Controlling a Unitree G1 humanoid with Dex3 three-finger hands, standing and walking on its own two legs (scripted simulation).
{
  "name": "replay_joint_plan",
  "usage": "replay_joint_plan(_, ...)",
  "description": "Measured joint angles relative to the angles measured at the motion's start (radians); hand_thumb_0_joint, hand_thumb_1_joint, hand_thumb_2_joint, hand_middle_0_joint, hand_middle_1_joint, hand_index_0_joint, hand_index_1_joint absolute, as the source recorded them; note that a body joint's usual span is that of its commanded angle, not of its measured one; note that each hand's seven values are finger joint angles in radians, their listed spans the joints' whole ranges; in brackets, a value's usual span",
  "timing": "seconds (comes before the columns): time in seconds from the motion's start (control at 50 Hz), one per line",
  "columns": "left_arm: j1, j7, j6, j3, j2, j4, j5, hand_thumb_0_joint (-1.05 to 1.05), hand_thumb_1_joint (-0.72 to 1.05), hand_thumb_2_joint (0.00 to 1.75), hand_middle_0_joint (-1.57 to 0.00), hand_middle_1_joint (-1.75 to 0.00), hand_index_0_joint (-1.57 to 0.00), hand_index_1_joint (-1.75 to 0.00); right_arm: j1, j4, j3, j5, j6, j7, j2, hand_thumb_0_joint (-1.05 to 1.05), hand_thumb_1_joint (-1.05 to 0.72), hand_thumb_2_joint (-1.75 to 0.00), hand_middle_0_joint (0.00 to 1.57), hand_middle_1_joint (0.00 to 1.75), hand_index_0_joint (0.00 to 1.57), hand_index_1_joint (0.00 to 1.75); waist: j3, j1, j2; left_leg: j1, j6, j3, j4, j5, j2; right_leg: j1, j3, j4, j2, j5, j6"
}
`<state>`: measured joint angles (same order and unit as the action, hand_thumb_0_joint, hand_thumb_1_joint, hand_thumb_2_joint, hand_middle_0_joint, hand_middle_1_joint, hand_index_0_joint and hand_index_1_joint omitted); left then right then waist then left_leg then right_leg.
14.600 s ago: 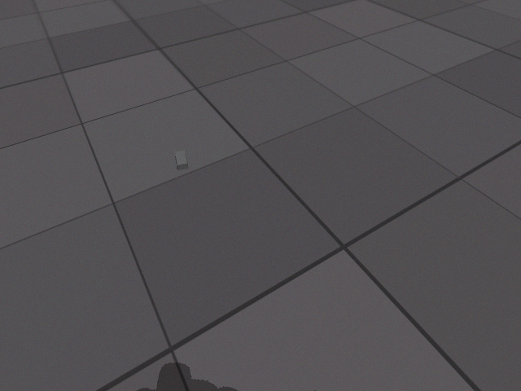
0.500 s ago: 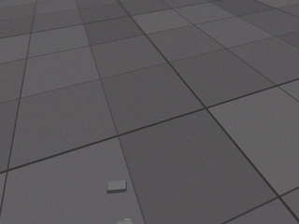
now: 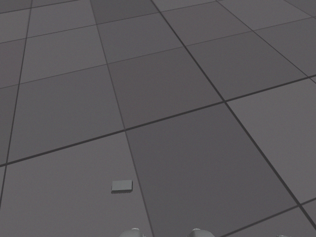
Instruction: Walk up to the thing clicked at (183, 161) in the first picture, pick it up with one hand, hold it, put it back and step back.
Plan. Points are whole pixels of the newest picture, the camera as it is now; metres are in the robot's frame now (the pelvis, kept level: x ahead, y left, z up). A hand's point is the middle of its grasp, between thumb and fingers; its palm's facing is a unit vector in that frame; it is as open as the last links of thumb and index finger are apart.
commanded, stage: walk up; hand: left
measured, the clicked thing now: (122, 186) +0.47 +0.26 -0.73
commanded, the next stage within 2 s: stand in 1.08 s
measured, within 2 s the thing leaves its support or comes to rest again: neither
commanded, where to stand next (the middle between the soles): +0.06 +0.02 m, yaw +1 degrees
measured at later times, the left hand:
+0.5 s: hand out of the picture +0.11 +0.25 -0.11, palm faces +0.03 -0.93 -0.36, open 7.4 cm
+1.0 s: hand out of the picture +0.08 +0.26 -0.12, palm faces +0.05 -0.94 -0.33, open 7.4 cm
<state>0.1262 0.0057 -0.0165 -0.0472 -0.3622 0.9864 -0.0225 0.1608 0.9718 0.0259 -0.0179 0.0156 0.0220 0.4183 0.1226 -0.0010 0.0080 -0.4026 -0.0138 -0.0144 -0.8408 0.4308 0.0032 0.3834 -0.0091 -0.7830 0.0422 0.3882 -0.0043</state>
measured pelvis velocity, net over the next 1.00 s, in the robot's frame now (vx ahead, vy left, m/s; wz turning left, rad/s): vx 0.00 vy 0.00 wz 0.05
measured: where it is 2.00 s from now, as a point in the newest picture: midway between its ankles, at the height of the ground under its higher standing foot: outside the picture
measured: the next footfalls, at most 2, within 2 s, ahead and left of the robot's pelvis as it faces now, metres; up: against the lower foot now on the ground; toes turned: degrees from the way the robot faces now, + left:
none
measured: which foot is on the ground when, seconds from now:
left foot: down 0.00-1.00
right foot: down 0.00-1.00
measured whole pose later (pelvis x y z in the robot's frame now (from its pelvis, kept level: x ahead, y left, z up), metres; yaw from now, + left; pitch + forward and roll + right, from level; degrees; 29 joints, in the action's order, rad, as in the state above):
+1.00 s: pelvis +0.00 +0.00 +0.03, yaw +3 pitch -1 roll +0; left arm 0.06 0.02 0.01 -0.03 -0.34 1.15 -0.01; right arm 0.08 1.13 0.00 0.00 0.01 -0.01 0.35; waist 0.06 0.00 0.01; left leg -0.17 0.01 -0.04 -0.39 0.20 -0.01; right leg 0.16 -0.07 -0.36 0.03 0.18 0.01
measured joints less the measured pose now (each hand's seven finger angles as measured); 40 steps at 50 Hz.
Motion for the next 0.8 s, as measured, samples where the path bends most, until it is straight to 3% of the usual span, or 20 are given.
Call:
replay_joint_plan(0.08,-0.042,-0.006,0.002,0.01,-0.007,0.01,0.017,0.01,0.9,0.9,-0.21,-0.3,-0.2,-0.3,-0.032,0.024,-0.005,0.012,0.017,-0.004,-0.016,0.0,-0.9,-0.9,0.2,0.3,0.2,0.3,0.012,-0.005,-0.028,0.065,0.018,0.027,0.123,-0.057,0.015,0.008,-0.004,-0.014,0.017,0.01,0.005)
replay_joint_plan(0.14,-0.069,-0.011,0.013,0.018,0.001,0.031,0.025,0.01,0.9,0.9,-0.21,-0.3,-0.2,-0.3,-0.06,0.047,-0.017,0.011,0.013,-0.014,-0.026,0.0,-0.9,-0.9,0.2,0.3,0.2,0.3,0.015,-0.012,-0.011,0.073,0.027,0.009,0.132,-0.06,-0.011,-0.028,-0.024,0.049,-0.009,-0.019,0.003)
replay_joint_plan(0.36,-0.117,-0.002,0.027,0.032,0.017,0.112,0.018,0.01,0.9,0.9,-0.21,-0.3,-0.2,-0.3,-0.136,0.116,-0.034,0.008,-0.002,-0.03,-0.051,0.0,-0.9,-0.9,0.2,0.3,0.2,0.3,-0.028,0.0,0.009,0.158,0.035,-0.009,0.287,-0.145,-0.014,-0.122,-0.045,0.211,-0.015,-0.101,-0.004)
replay_joint_plan(0.8,-0.089,0.013,0.02,0.009,0.009,0.153,0.012,0.01,0.91,0.9,-0.21,-0.3,-0.2,-0.3,-0.069,0.17,-0.031,0.024,-0.007,-0.037,-0.063,0.0,-0.9,-0.9,0.2,0.3,0.2,0.3,-0.057,0.003,0.001,0.225,0.027,-0.016,0.436,-0.227,-0.014,-0.213,-0.056,0.404,-0.018,-0.203,0.009)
